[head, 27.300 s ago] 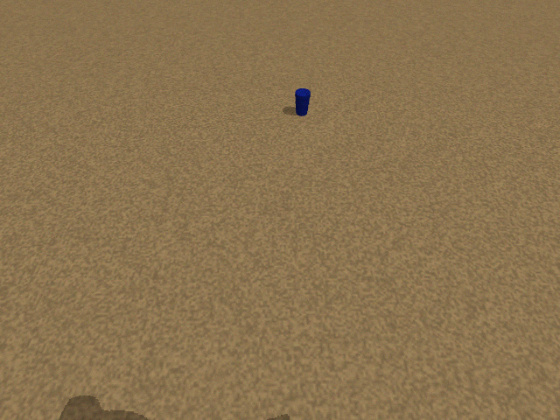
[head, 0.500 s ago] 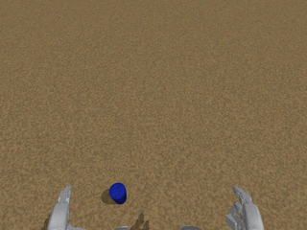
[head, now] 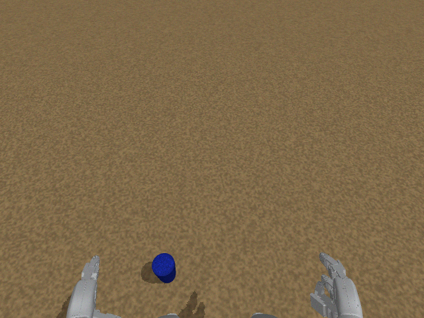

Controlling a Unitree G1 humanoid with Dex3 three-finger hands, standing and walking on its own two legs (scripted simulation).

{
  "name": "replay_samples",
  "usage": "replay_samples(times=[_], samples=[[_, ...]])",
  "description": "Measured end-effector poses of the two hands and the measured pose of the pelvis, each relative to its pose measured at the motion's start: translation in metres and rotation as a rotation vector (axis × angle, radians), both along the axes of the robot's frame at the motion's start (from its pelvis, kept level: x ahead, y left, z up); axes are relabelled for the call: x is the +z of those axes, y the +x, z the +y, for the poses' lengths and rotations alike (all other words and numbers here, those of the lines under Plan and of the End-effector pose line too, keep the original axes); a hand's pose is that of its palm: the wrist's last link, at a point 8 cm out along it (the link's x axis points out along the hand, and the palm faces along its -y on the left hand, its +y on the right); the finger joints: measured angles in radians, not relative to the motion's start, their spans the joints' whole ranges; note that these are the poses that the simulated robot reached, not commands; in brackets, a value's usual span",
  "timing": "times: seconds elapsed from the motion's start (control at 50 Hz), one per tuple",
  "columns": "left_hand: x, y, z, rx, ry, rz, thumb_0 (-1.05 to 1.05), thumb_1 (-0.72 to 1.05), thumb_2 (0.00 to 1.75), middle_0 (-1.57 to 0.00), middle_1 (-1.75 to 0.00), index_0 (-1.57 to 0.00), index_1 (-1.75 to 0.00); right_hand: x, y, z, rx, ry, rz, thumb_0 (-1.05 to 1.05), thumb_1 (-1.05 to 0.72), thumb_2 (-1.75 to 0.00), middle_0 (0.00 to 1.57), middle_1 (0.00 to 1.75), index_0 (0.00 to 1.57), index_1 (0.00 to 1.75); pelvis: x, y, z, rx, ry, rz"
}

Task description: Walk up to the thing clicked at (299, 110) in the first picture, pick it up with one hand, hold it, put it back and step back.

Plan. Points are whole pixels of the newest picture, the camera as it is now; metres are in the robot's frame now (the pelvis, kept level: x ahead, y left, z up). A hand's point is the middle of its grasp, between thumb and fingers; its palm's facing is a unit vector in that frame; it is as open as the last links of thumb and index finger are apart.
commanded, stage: home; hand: left
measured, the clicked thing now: (165, 269) +0.40 +0.19 -0.66
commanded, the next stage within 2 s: stand in 0.48 s
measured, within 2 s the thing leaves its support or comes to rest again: neither
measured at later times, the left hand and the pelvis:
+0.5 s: hand (116, 307) +0.16 +0.18 -0.06, palm faces +0.10 -0.95 -0.29, open 17.3 cm; pelvis -0.01 +0.00 +0.00, yaw +0 degrees
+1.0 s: hand (114, 307) +0.16 +0.19 -0.07, palm faces +0.05 -0.95 -0.32, open 9.8 cm; pelvis -0.01 +0.00 +0.00, yaw +0 degrees
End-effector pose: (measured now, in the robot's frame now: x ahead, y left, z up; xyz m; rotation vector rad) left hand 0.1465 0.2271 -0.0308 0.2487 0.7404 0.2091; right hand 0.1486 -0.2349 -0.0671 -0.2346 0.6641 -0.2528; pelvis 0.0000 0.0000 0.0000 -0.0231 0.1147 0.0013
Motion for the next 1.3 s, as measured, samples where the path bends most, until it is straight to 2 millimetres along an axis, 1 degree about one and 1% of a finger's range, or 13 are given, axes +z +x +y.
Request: replay_samples(times=[0.34,0.6,0.68,0.74,0.8,0.88,0.96,0.98,1.04,1.1,1.16,1.24,1.3], samples=[[-0.001,-0.005,0.0,0.003,-0.001,-0.002,-0.01,-0.5,0.08,-0.06,-0.06,-0.06,-0.06,-0.001,-0.007,-0.002,-0.001,-0.005,0.012,0.02,-0.9,-0.9,0.2,0.3,0.2,0.3,0.0,-0.004,0.0,0.0,0.001,-0.006],[-0.001,-0.006,0.002,0.002,-0.001,-0.007,-0.01,-0.51,0.07,-0.06,-0.06,-0.06,-0.06,0.0,-0.006,0.001,0.003,-0.007,0.003,0.02,-0.9,-0.9,0.2,0.3,0.2,0.3,0.0,-0.005,0.002,0.0,0.0,-0.005],[-0.001,-0.005,0.002,0.001,-0.001,-0.006,-0.01,-0.47,0.11,-0.09,-0.1,-0.09,-0.1,0.0,-0.006,0.002,0.002,-0.006,0.001,0.02,-0.9,-0.9,0.2,0.3,0.2,0.3,0.0,-0.005,0.002,-0.001,0.0,-0.005],[0.0,-0.004,0.003,0.001,-0.001,-0.009,-0.01,-0.37,0.22,-0.13,-0.17,-0.13,-0.16,0.0,-0.006,0.002,0.002,-0.007,0.004,0.02,-0.9,-0.9,0.2,0.3,0.2,0.3,0.0,-0.004,0.002,-0.001,-0.001,-0.005],[0.0,-0.004,0.003,0.001,-0.002,-0.01,-0.01,-0.21,0.37,-0.16,-0.22,-0.16,-0.22,0.001,-0.006,0.003,0.002,-0.008,0.004,0.02,-0.9,-0.9,0.2,0.3,0.2,0.3,0.001,-0.004,0.003,-0.001,-0.002,-0.005],[-0.001,-0.004,0.004,-0.002,-0.003,-0.009,-0.01,0.04,0.59,-0.18,-0.26,-0.18,-0.26,0.001,-0.006,0.003,-0.001,-0.01,0.003,0.02,-0.9,-0.9,0.2,0.3,0.2,0.3,0.001,-0.004,0.004,-0.002,-0.002,-0.006],[-0.001,-0.004,0.004,-0.002,-0.003,-0.009,-0.01,0.33,0.75,-0.19,-0.28,-0.2,-0.28,0.001,-0.006,0.004,-0.001,-0.01,0.005,0.02,-0.9,-0.9,0.2,0.3,0.2,0.3,0.001,-0.003,0.005,-0.002,-0.002,-0.006],[-0.003,-0.003,0.005,-0.025,0.009,-0.013,0.0,0.41,0.77,-0.19,-0.29,-0.2,-0.29,-0.001,-0.007,0.003,0.025,-0.023,0.024,0.02,-0.9,-0.9,0.2,0.3,0.2,0.3,0.001,-0.005,0.005,-0.002,0.001,-0.02],[-0.019,-0.004,0.016,-0.097,0.034,0.029,0.0,0.59,0.83,-0.2,-0.3,-0.2,-0.29,-0.013,-0.013,-0.003,0.121,-0.043,0.168,0.01,-0.9,-0.9,0.2,0.3,0.2,0.3,0.005,-0.008,0.004,0.001,0.014,-0.06],[-0.032,-0.015,0.032,-0.098,0.037,0.102,0.0,0.72,0.86,-0.2,-0.3,-0.21,-0.3,-0.018,-0.024,-0.014,0.127,-0.032,0.272,0.01,-0.9,-0.9,0.2,0.3,0.2,0.3,0.009,-0.009,0.005,0.004,0.023,-0.086],[-0.04,-0.031,0.048,-0.071,0.043,0.178,0.0,0.8,0.88,-0.2,-0.3,-0.21,-0.3,-0.017,-0.039,-0.025,0.095,-0.026,0.334,0.01,-0.9,-0.9,0.2,0.3,0.2,0.3,0.015,-0.008,0.007,0.003,0.027,-0.106],[-0.045,-0.056,0.065,-0.033,0.05,0.281,0.0,0.86,0.89,-0.2,-0.3,-0.21,-0.3,-0.013,-0.06,-0.035,0.052,-0.029,0.405,0.01,-0.9,-0.9,0.2,0.3,0.2,0.3,0.024,-0.007,0.011,0.002,0.025,-0.127],[-0.045,-0.073,0.074,-0.005,0.049,0.342,0.01,0.89,0.9,-0.2,-0.3,-0.2,-0.3,-0.011,-0.074,-0.037,0.028,-0.028,0.458,0.01,-0.9,-0.9,0.2,0.3,0.2,0.3,0.03,-0.006,0.014,0.003,0.022,-0.142]])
